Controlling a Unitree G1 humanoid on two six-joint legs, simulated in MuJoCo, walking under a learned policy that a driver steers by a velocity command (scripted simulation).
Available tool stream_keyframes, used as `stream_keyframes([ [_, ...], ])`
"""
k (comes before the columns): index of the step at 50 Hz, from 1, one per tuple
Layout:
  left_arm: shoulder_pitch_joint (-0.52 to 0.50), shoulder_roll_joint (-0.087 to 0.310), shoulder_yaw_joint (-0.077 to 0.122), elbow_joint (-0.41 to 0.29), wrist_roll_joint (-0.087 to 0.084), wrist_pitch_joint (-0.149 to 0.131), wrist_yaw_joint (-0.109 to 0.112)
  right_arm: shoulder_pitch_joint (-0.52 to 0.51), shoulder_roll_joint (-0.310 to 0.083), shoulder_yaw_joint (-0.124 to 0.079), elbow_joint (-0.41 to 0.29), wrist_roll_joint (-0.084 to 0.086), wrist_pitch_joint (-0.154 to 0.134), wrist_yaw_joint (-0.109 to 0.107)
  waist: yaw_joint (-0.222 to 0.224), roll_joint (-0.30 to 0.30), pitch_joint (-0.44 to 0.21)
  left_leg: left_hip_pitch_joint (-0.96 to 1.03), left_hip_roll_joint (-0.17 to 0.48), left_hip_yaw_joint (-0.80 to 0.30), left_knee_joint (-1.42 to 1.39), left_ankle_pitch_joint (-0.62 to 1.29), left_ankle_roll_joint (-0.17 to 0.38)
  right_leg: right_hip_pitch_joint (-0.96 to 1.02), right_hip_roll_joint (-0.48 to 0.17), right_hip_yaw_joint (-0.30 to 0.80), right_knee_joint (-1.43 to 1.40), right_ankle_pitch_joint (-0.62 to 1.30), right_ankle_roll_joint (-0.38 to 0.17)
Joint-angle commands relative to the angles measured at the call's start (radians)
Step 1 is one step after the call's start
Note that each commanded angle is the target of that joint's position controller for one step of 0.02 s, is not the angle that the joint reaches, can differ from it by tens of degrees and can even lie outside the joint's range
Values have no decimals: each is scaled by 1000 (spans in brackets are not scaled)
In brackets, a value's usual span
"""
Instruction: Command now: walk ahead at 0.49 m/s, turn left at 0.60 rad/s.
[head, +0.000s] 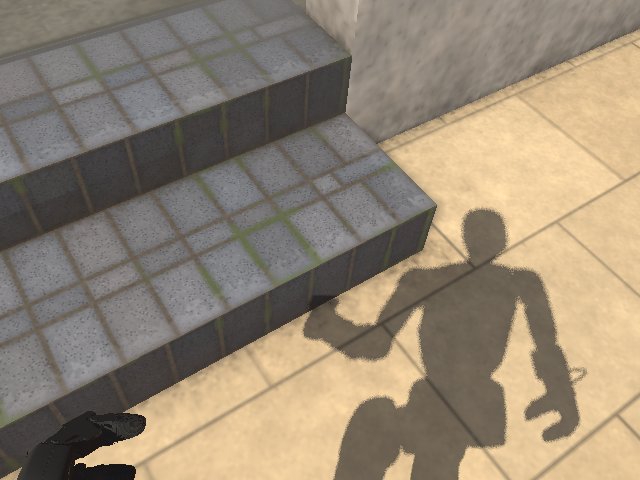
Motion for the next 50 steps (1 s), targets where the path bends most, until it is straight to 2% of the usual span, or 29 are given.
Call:
stream_keyframes([
  [1,-124,92,26,-98,-9,-25,-8,24,-181,-58,-22,8,-6,-14,8,137,12,-67,236,-195,-51,254,105,119,41,-4,-87,38,-21],
  [4,-40,117,41,-79,-7,-32,-5,18,-172,-61,-4,-2,8,-18,46,180,-20,26,268,-217,43,436,81,195,40,-23,-95,-86,-64],
  [5,50,137,56,-56,-2,-34,2,10,-155,-55,-4,-6,9,-16,89,177,-80,30,234,-188,143,594,61,327,56,-60,-126,-86,-94],
  [6,178,164,69,-38,7,-35,9,0,-125,-41,-15,-17,11,-11,154,169,-200,-44,185,-156,326,603,34,562,-2,-30,-91,-71,-142],
  [7,327,230,84,-28,18,-29,15,71,-57,-15,-30,-41,6,-8,171,-2,-374,-269,85,-100,636,276,-10,904,-196,217,-32,-69,-236],
  [8,377,237,91,23,7,-18,0,211,-16,1,-13,2,-7,-3,113,-303,-465,-572,-20,-50,927,-297,-67,1112,-369,687,-199,-348,-367],
  [9,352,144,72,9,-16,-17,1,129,-124,-17,4,19,-12,-4,147,-138,-336,-658,48,-86,1003,-235,-68,1013,-337,685,-270,-542,-326],
  [10,283,105,60,5,-15,-12,7,-7,-166,-28,-19,18,-13,-3,160,-38,-191,-671,85,-43,991,-143,-68,862,-300,516,-289,-499,-290],
  [11,239,94,53,5,-5,-7,9,-85,-155,-26,-36,1,-16,-5,142,31,-105,-644,119,-8,956,-89,-69,721,-261,405,-313,-360,-279],
  [12,216,84,49,13,4,-7,10,-120,-138,-26,-47,-13,-22,-2,117,33,-57,-622,147,4,902,-55,-69,629,-231,333,-333,-250,-282],
  [13,210,76,45,18,11,-11,13,-108,-115,-23,-45,-13,-23,3,90,3,-54,-574,172,12,862,-34,-66,577,-203,278,-357,-186,-275],
  [16,225,84,48,44,-12,-21,15,-109,-54,-4,-38,-16,-20,8,73,-24,-46,-560,193,52,742,-22,-78,532,-188,180,-410,-73,-296],
  [19,234,124,57,58,-21,-17,21,-207,-34,13,-66,-31,-28,12,94,-12,-18,-569,202,86,551,104,-99,512,-170,91,-446,-15,-293],
  [22,266,138,57,72,-24,-2,23,-319,-22,23,-85,-27,-43,21,137,-12,-7,-486,166,129,348,272,-103,492,-122,1,-436,37,-258],
  [24,316,155,59,92,-28,6,25,-377,-30,22,-103,-16,-49,27,156,-16,-10,-460,146,135,275,328,-100,531,-139,4,-417,67,-249],
  [27,338,167,59,109,-30,29,32,-373,-52,18,-97,-18,-44,40,135,-45,-42,-400,119,144,263,242,-72,614,-185,16,-349,104,-232],
  [30,300,153,49,100,-33,38,44,-160,-124,-22,-34,-31,-33,36,3,-21,-153,-87,48,195,152,225,-1,586,-124,-83,-22,432,-163],
  [31,290,122,31,80,-9,31,50,-5,-179,-43,-6,-29,-26,24,-66,34,-236,164,161,46,153,292,47,402,-84,-122,236,228,-116],
  [32,423,-3,-10,40,22,10,41,15,-306,-66,-5,-35,-22,22,43,341,-311,421,440,-452,101,339,238,22,74,-139,599,-564,-48],
  [33,378,91,4,59,-9,-7,32,41,-200,-50,-3,-23,-25,30,-24,217,-344,418,452,-589,6,129,285,-95,56,2,709,-663,-52],
  [34,284,131,17,27,-39,-20,24,-30,-168,-40,-16,-22,-30,32,-14,172,-197,306,406,-467,-29,57,257,-164,11,6,714,-568,-66],
  [35,225,122,11,10,-30,-26,27,-83,-137,-33,-24,-26,-31,33,8,116,-126,187,364,-380,-50,110,229,-143,-25,-3,670,-484,-66],
  [36,199,118,12,7,-3,-25,33,-124,-109,-24,-33,-28,-32,30,34,80,-77,78,338,-318,-76,225,213,-99,-43,-4,605,-437,-52],
  [37,203,116,14,0,11,-18,35,-148,-96,-18,-39,-36,-34,26,67,89,-68,-2,311,-268,-97,336,204,-27,-56,2,561,-404,-38],
  [40,226,58,-1,-6,19,12,37,-180,-119,-27,-53,-31,-32,11,116,107,-79,-153,258,-126,-91,614,202,99,-20,-49,446,-377,20],
  [43,139,3,-23,-33,18,31,39,-161,-140,-36,-59,-25,-21,-3,92,122,-77,-244,202,-60,-56,614,162,192,28,-87,261,-243,41],
  [44,168,-4,-28,-13,13,43,39,-147,-142,-36,-55,-30,-6,-6,90,167,-112,-262,196,-59,-37,562,152,268,59,-107,276,-239,49],
  [47,125,40,-16,-48,-11,67,46,-129,-118,-28,-67,-12,11,-14,89,194,-98,-230,245,-204,1,329,130,265,61,-67,259,-301,21],
  [50,116,69,3,-74,2,55,45,-156,-122,-26,-86,-19,21,-17,118,190,-80,-124,245,-261,93,455,88,318,47,-50,5,-244,-29],
])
